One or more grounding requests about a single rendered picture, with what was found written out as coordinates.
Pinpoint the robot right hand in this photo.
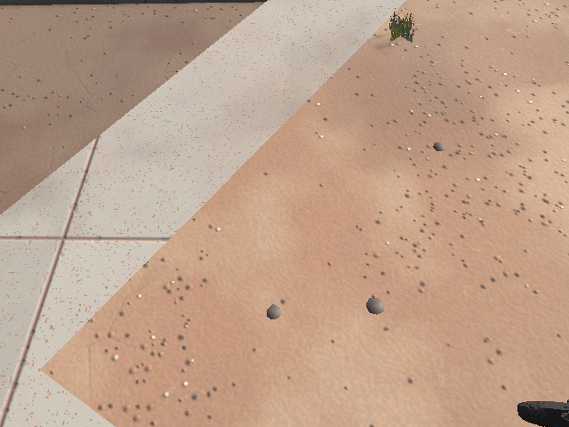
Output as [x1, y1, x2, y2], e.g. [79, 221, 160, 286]
[517, 399, 569, 427]

